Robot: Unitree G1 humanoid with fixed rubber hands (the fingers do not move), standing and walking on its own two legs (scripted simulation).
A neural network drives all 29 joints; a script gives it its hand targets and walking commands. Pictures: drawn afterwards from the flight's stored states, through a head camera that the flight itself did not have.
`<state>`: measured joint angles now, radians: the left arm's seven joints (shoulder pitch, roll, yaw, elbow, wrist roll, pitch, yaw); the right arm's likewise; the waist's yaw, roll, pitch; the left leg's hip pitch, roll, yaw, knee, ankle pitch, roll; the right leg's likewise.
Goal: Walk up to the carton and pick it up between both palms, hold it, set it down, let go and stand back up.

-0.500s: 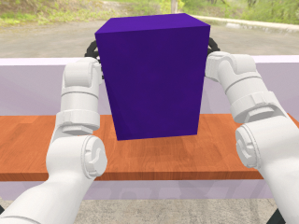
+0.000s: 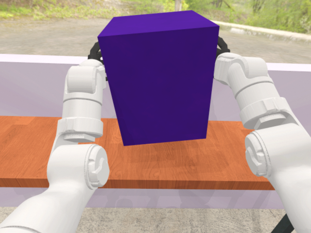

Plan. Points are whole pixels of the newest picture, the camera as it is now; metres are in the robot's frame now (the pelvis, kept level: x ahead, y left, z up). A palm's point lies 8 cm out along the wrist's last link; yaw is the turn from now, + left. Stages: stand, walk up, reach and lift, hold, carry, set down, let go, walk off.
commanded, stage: hold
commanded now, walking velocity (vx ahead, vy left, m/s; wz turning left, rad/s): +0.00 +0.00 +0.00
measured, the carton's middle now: (158, 76) +0.39 +0.00 +0.30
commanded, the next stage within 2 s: none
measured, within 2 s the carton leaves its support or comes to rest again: neither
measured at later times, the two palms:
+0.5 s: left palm (90, 68) +0.36 +0.15 +0.33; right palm (219, 64) +0.36 -0.14 +0.34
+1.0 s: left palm (94, 68) +0.37 +0.15 +0.32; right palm (220, 68) +0.37 -0.15 +0.33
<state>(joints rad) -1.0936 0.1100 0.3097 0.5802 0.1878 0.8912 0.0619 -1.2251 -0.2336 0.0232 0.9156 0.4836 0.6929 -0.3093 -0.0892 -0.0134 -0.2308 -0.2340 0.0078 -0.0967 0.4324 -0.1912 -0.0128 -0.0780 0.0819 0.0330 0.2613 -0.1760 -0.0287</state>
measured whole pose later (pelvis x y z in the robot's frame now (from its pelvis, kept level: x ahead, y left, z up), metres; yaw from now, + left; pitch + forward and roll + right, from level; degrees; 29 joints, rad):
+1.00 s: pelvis +0.00 +0.00 +0.00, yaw -1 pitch -1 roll -2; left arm -1.07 0.10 0.33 0.54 0.17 0.90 0.07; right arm -1.18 -0.24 0.09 0.86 0.52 0.70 -0.32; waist -0.06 0.02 -0.23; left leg -0.21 0.01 -0.09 0.42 -0.19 -0.01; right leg -0.06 0.08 0.05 0.25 -0.17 -0.03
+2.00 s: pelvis +0.00 +0.00 +0.00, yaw -1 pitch +0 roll -2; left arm -1.10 0.11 0.34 0.59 0.18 0.89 0.07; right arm -1.22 -0.23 0.03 0.91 0.48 0.71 -0.31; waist -0.07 0.01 -0.24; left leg -0.23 0.01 -0.10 0.42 -0.18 -0.01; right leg -0.09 0.08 0.05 0.27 -0.17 -0.03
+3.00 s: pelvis +0.00 +0.00 +0.00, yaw -1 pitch +0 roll -2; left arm -1.12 0.11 0.35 0.64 0.18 0.88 0.07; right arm -1.24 -0.23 0.03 0.95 0.48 0.70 -0.30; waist -0.07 0.00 -0.24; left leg -0.22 0.00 -0.10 0.41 -0.18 -0.01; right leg -0.08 0.08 0.05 0.26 -0.17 -0.03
